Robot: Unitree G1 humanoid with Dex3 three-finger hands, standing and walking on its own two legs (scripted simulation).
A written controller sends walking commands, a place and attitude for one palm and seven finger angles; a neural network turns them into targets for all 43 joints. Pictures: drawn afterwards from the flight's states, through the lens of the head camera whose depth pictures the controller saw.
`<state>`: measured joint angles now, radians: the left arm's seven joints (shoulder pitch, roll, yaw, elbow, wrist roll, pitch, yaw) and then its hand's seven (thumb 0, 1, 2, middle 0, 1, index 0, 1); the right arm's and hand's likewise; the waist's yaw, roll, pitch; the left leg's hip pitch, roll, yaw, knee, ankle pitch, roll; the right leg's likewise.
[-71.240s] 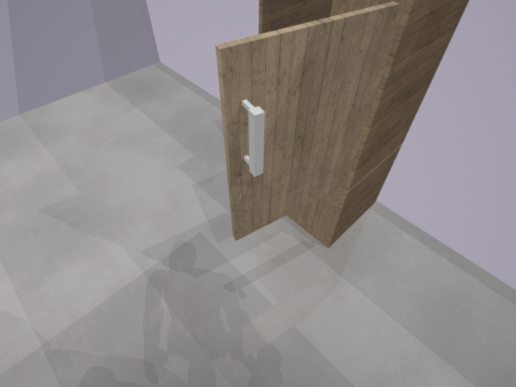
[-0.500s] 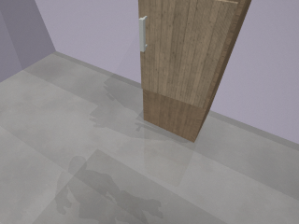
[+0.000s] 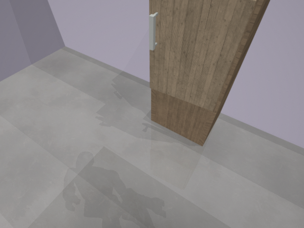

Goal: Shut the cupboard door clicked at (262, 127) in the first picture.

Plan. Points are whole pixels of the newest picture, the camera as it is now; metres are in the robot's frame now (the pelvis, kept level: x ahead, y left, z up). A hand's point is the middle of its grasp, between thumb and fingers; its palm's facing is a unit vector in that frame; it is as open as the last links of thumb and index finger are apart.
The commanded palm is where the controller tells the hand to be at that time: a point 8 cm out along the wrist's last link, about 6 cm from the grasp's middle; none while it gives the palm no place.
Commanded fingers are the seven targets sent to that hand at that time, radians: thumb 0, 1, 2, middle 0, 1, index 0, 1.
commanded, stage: walk to a spot facing it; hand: left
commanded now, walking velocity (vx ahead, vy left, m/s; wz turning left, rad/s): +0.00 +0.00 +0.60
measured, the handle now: (154, 31) +0.95 +0.03 +0.05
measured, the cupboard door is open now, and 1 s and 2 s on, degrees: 4 4 4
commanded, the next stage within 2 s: turn to face it in 1.48 s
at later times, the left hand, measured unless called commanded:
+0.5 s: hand out of the picture +0.02 +0.23 -0.16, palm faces +0.29 -0.91 -0.28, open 7.4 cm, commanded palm none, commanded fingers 0.00 0.90 0.90 -0.20 -0.30 -0.20 -0.30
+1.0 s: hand out of the picture -0.09 +0.22 -0.18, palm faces +0.60 -0.76 -0.25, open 7.4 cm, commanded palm none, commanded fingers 0.00 0.90 0.90 -0.20 -0.30 -0.20 -0.30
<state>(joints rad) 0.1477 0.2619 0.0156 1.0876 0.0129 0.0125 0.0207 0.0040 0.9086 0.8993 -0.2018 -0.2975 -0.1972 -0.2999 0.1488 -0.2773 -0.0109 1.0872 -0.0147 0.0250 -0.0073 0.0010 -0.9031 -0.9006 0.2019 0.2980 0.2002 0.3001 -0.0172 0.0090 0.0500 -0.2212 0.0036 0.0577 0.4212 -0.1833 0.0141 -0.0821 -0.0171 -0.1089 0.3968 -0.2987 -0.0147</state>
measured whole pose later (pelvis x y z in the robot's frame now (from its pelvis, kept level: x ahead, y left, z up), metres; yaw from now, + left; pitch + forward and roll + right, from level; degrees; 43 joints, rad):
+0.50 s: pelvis -0.02 +0.00 -0.01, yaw +17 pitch +1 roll -1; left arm 0.15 0.23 0.06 0.89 0.02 0.04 0.02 0.01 0.91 0.90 -0.20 -0.30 -0.20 -0.30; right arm 0.24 -0.21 -0.06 0.96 -0.04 0.06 0.00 0.00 -0.90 -0.90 0.21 0.30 0.20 0.30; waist -0.03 0.04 0.09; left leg -0.38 -0.04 -0.12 0.50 -0.14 0.01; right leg -0.34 -0.01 -0.01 0.71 -0.40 0.03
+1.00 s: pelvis +0.01 +0.02 -0.01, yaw +37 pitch +0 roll +1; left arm 0.24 0.27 0.08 0.95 0.03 0.04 -0.03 0.01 0.91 0.90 -0.20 -0.30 -0.19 -0.30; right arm 0.23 -0.22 -0.04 0.89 -0.04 -0.02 0.01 0.00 -0.90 -0.90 0.20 0.30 0.20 0.30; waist 0.00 -0.04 0.09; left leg -0.23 0.00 0.03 0.54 -0.31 0.01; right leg -0.46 -0.12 -0.06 1.02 -0.40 0.05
